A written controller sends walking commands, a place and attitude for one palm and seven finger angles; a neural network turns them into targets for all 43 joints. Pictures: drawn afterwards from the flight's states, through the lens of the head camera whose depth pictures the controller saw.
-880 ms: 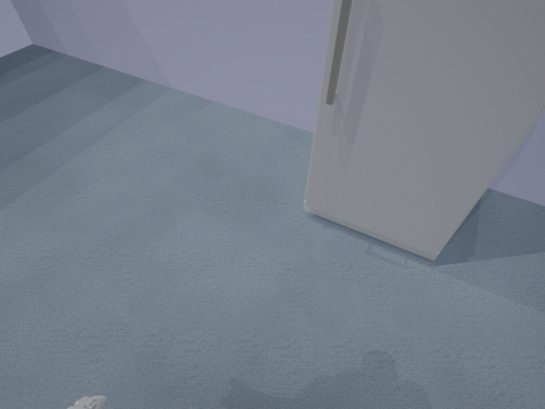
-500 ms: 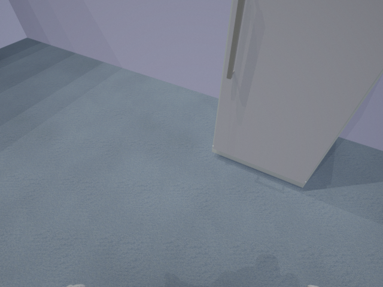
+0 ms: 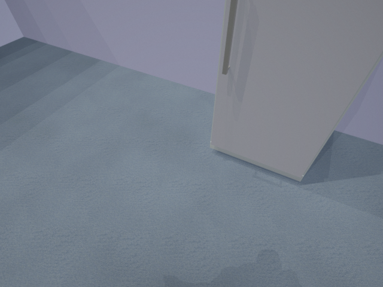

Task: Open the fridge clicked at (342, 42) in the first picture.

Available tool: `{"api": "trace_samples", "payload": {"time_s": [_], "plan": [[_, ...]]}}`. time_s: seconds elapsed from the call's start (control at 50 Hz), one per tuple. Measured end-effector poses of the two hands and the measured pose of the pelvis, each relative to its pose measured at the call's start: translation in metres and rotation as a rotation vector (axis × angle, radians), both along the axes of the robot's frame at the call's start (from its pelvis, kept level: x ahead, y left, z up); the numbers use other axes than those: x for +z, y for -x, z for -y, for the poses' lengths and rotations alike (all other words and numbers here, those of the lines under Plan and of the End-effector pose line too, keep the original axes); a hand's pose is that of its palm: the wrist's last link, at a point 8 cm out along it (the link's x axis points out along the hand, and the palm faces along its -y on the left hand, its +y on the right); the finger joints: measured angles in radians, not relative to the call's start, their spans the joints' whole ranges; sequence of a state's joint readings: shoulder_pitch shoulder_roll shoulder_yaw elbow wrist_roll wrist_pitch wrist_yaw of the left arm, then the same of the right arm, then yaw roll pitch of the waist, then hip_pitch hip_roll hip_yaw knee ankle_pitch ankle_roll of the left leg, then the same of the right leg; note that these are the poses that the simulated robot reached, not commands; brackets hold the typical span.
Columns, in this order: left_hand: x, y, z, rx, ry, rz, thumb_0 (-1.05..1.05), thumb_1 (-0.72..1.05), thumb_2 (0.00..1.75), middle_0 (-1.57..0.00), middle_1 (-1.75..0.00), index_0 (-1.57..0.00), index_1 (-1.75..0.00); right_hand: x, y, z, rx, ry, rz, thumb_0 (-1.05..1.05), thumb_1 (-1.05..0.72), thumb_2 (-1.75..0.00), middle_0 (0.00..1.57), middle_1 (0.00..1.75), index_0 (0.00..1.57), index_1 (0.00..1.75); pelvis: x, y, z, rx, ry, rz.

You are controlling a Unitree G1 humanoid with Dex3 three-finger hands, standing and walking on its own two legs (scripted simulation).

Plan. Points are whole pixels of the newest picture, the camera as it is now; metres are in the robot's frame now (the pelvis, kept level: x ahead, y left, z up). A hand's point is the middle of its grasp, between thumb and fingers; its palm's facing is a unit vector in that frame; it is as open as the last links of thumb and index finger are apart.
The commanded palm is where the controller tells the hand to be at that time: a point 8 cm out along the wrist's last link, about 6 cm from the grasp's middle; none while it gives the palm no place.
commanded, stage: look at it before walking up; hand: left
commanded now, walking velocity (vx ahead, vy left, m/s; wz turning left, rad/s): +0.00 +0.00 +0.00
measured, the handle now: (232, 27) +1.05 -0.11 +0.09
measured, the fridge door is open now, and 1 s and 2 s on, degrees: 0 0 0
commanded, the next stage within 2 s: walk to a spot facing it in 0.56 s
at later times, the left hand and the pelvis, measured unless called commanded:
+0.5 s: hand out of the picture +0.08 +0.25 -0.16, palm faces -0.04 -0.94 -0.33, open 7.4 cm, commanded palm none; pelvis +0.01 +0.00 +0.00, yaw +0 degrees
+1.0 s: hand out of the picture +0.03 +0.23 -0.20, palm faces +0.11 -0.98 -0.19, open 7.4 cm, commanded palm none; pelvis +0.06 +0.04 -0.02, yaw +6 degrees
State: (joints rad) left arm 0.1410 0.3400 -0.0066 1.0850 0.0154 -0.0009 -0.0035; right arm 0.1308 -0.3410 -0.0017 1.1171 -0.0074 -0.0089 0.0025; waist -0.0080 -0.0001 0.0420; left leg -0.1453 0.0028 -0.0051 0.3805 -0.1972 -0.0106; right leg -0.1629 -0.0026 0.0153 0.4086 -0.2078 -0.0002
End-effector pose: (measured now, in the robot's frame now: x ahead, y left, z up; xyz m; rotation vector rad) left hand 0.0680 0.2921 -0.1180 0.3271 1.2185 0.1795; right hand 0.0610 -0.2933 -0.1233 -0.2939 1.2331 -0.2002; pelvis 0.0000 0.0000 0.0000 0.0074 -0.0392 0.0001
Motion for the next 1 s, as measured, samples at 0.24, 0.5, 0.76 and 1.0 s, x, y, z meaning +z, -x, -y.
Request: {"api": "trace_samples", "payload": {"time_s": [0.24,0.5,0.76,1.0], "plan": [[0.0,-0.008,0.005,-0.01,0.011,0.02,0.01,0.9,0.89,-0.21,-0.3,-0.2,-0.3,0.002,-0.009,-0.001,0.007,-0.001,0.025,0.0,-0.9,-0.89,0.2,0.3,0.2,0.3,0.0,0.0,0.001,-0.002,0.0,-0.005],[-0.002,-0.01,0.002,-0.002,0.009,0.003,0.01,0.9,0.89,-0.21,-0.3,-0.2,-0.3,0.005,-0.017,0.0,0.011,0.009,0.017,0.0,-0.9,-0.89,0.2,0.3,0.2,0.3,0.001,-0.006,0.0,0.0,0.001,-0.009],[-0.004,-0.011,0.003,0.018,0.013,0.006,0.01,0.91,0.89,-0.21,-0.3,-0.2,-0.3,0.002,-0.026,-0.007,0.023,0.001,0.023,0.0,-0.9,-0.89,0.2,0.29,0.2,0.3,0.0,-0.013,-0.002,0.012,0.005,-0.01],[-0.049,0.048,0.01,0.2,0.165,-0.155,0.01,0.91,0.89,-0.21,-0.3,-0.2,-0.3,-0.02,-0.022,-0.081,0.046,-0.066,-0.107,0.0,-0.91,-0.9,0.2,0.29,0.2,0.3,-0.017,-0.061,-0.04,0.106,0.017,-0.019]]}}
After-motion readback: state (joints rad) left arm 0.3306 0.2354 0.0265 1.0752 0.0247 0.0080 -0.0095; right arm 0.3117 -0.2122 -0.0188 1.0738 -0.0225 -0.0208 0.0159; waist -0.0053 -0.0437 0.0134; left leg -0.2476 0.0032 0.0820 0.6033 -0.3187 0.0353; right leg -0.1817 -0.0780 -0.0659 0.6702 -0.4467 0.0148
